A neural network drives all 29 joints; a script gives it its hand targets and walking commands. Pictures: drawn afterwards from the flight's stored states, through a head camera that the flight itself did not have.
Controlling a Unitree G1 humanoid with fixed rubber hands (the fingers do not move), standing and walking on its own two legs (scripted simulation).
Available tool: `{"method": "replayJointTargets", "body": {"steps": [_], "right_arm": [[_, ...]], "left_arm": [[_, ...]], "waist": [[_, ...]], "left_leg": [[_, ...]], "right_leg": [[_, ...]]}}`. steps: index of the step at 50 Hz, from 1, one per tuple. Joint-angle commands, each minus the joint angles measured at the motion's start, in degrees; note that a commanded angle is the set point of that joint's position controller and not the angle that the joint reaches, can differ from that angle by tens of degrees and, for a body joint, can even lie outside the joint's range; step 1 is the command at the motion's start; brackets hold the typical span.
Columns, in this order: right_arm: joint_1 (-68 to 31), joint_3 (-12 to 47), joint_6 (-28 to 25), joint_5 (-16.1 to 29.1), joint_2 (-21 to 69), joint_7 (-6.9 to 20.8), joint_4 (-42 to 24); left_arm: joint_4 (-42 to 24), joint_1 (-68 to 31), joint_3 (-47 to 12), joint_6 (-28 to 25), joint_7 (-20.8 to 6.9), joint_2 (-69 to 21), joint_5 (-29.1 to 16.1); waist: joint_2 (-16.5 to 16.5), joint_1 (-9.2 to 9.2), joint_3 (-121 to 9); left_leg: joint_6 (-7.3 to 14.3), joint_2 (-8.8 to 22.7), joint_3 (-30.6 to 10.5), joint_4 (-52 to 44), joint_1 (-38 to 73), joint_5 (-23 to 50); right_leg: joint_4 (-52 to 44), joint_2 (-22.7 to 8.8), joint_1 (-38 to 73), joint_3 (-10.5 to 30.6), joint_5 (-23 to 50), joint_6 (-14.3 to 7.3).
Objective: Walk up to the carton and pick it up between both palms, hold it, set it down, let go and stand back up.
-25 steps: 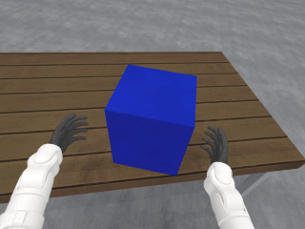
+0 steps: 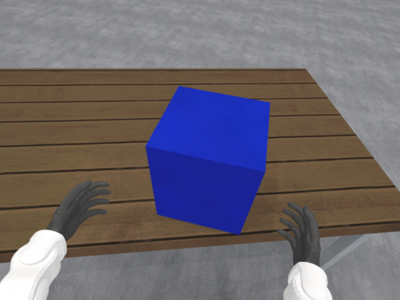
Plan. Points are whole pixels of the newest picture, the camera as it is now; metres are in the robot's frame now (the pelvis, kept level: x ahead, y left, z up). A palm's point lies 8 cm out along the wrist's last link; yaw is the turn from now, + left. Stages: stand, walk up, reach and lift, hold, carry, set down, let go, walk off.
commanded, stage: set down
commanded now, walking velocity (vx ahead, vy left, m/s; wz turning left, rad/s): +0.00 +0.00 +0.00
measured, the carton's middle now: (209, 162) +0.41 +0.01 +0.04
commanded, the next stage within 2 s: none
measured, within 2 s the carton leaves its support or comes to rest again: neither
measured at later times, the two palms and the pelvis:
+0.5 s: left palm (50, 268) +0.15 +0.26 +0.04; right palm (308, 275) +0.17 -0.17 +0.04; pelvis +0.01 +0.00 +0.00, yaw +1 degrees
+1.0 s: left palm (62, 272) +0.16 +0.26 +0.01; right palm (308, 276) +0.18 -0.18 +0.01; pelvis +0.02 -0.01 +0.00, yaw +2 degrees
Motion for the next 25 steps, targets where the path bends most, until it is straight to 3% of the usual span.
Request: {"method": "replayJointTargets", "body": {"steps": [1,2,3,4,5,7,8,9,11,13,14,15,16,17,18,19,20,21,22,23,24,25], "right_arm": [[0.7,0.1,-2.0,-1.3,-0.8,0.4,-12.0],[-1.3,0.0,-1.7,-2.2,-1.2,0.6,-9.4],[2.9,0.0,-1.9,-1.5,-1.5,0.8,-13.0],[1.8,-0.4,-2.7,-1.2,-0.6,0.6,-13.0],[8.2,0.8,-3.5,-0.7,-0.4,0.8,-16.6],[1.1,-1.4,-3.0,-2.9,-0.3,1.1,-11.6],[5.2,-0.4,-2.9,-2.4,0.1,1.2,-13.5],[9.1,0.2,-3.3,-2.0,-0.3,1.4,-13.3],[9.0,0.5,-3.1,-1.4,-0.7,1.6,-12.6],[9.5,-0.3,-3.7,-0.7,-1.4,1.9,-15.5],[6.5,-2.2,-3.7,-2.3,-0.9,1.7,-15.2],[10.7,-1.7,-4.1,-1.9,-1.0,2.3,-16.1],[11.4,-0.3,-4.2,-1.9,-0.8,3.0,-12.5],[10.9,-2.1,-4.9,-1.9,-0.9,2.7,-15.8],[13.9,-1.2,-4.4,-2.1,-1.5,3.3,-12.3],[14.0,-0.3,-4.9,-2.1,-1.6,3.2,-13.5],[11.6,-1.3,-5.2,-1.4,-1.2,3.2,-15.4],[12.8,-0.2,-4.6,-1.8,-0.6,3.3,-13.9],[11.5,-1.1,-5.1,-1.9,-1.7,3.8,-13.1],[11.8,-1.6,-5.1,-2.6,-1.6,3.5,-13.6],[12.5,-1.2,-5.2,-2.5,-1.2,3.7,-13.2],[12.8,-1.0,-4.9,-2.8,-1.9,4.1,-11.3]], "left_arm": [[-10.7,-1.7,4.0,-2.4,0.0,7.7,0.1],[-8.0,-3.4,3.7,-2.7,-0.2,7.4,-0.1],[-14.6,0.2,4.7,-3.4,0.6,7.4,0.6],[-16.4,-0.3,4.8,-4.1,1.0,7.9,0.2],[-18.4,6.9,4.9,-4.9,1.4,7.3,0.3],[-10.7,0.1,2.4,-5.2,0.8,7.9,-1.5],[-15.9,4.4,3.3,-5.7,1.4,7.6,-0.5],[-15.9,7.1,4.4,-5.7,1.4,7.9,0.7],[-15.8,8.4,3.7,-5.7,1.5,7.6,0.7],[-20.0,10.7,4.1,-6.1,1.9,8.3,0.3],[-16.3,6.6,3.2,-6.5,1.6,9.5,-1.1],[-18.2,11.2,3.1,-7.1,2.1,8.3,-0.2],[-17.6,12.5,3.2,-7.4,2.4,7.3,0.7],[-19.4,10.4,3.1,-8.0,2.3,8.8,-0.1],[-16.7,16.0,2.6,-7.2,2.6,6.6,0.8],[-17.5,15.7,2.2,-7.7,2.5,6.9,0.3],[-19.2,12.2,2.2,-8.4,2.5,8.1,-0.9],[-16.7,14.5,2.5,-8.1,2.2,8.3,0.0],[-18.6,13.1,2.7,-9.1,2.9,8.1,0.7],[-17.5,13.9,2.8,-9.1,2.8,8.9,0.2],[-17.3,14.9,2.4,-9.4,3.0,8.4,-0.3],[-16.6,14.7,1.5,-9.3,3.1,7.6,-0.4]], "waist": [[3.8,-0.01,-4.5],[4.1,-0.06,-3.3],[5.0,0.63,-4.6],[6.1,0.81,-5.6],[4.2,1.45,-5.6],[4.4,-0.99,-2.6],[6.1,-0.03,-2.5],[6.4,1.32,-2.9],[6.6,1.28,-1.6],[8.1,2.09,-2.6],[5.1,-0.03,-1.8],[6.1,0.93,-1.0],[8.1,1.45,-0.3],[6.4,0.56,-1.8],[6.1,1.44,0.7],[5.3,1.55,-1.5],[6.1,1.36,-3.0],[5.7,1.2,-0.8],[7.5,1.72,-0.9],[5.3,0.93,-0.6],[5.1,1.27,-1.5],[5.0,0.44,-0.8]], "left_leg": [[-2.7,-0.8,-1.3,-2.1,5.1,13.6],[-2.3,-0.7,-1.7,-2.3,2.8,10.1],[-2.8,-0.4,-1.7,-2.8,4.0,11.1],[-2.7,-0.4,-1.5,-2.6,1.7,10.4],[-2.8,-0.6,-1.7,-3.0,3.5,13.1],[-2.2,-0.3,-2.3,-2.4,-1.2,7.3],[-2.4,0.1,-2.5,-3.1,0.0,6.9],[-2.6,-0.3,-2.1,-2.9,2.3,9.7],[-2.9,-0.1,-2.5,-2.8,2.7,10.4],[-3.1,0.2,-2.2,-3.6,0.9,9.5],[-2.6,-0.3,-2.4,-2.9,-2.0,7.6],[-2.8,0.2,-3.0,-3.9,-1.5,8.3],[-2.6,0.2,-2.7,-3.7,0.3,6.7],[-2.5,0.2,-3.1,-3.5,-0.7,5.6],[-2.7,0.6,-3.5,-4.1,-0.8,6.7],[-2.6,0.6,-3.2,-3.3,0.4,8.2],[-2.5,0.3,-3.0,-3.3,-1.0,8.0],[-2.2,0.4,-2.9,-3.9,-1.6,6.0],[-2.6,0.5,-3.1,-3.7,-2.1,4.8],[-2.2,0.4,-3.1,-3.7,-3.5,3.4],[-1.9,0.4,-3.0,-3.7,-3.1,3.3],[-2.0,0.5,-3.3,-3.5,-2.0,5.0]], "right_leg": [[-4.5,1.0,-4.8,-0.5,4.5,-3.1],[-4.1,0.7,-5.3,-0.4,1.0,-3.3],[-4.1,1.1,-4.6,-0.4,2.3,-3.5],[-3.7,0.9,-3.5,-0.1,2.3,-3.5],[-3.8,1.3,-2.3,-0.4,4.7,-3.2],[-3.9,0.3,-5.1,0.1,-0.2,-3.8],[-4.1,0.3,-4.3,-0.1,-0.1,-4.2],[-4.8,0.3,-4.5,0.0,1.4,-4.1],[-4.8,0.5,-4.9,-0.3,1.2,-4.4],[-4.4,1.1,-2.8,-0.3,0.7,-4.4],[-4.4,0.8,-3.4,0.1,-0.1,-4.1],[-4.4,0.8,-2.4,-0.2,0.6,-4.4],[-5.3,0.4,-4.1,-0.1,-0.9,-4.7],[-5.3,0.4,-3.8,0.1,-1.0,-4.3],[-5.1,1.2,-3.5,-0.9,-0.3,-4.9],[-5.3,1.0,-3.4,-0.6,0.9,-4.5],[-4.7,0.5,-2.7,-0.1,0.6,-4.4],[-5.1,0.5,-2.2,-0.1,0.2,-3.9],[-4.7,0.4,-4.1,-0.3,-2.3,-4.7],[-4.5,0.4,-3.1,-0.6,-1.5,-4.4],[-5.0,0.3,-3.0,-0.3,-1.3,-4.2],[-5.0,0.5,-4.0,-0.7,-0.5,-4.6]]}}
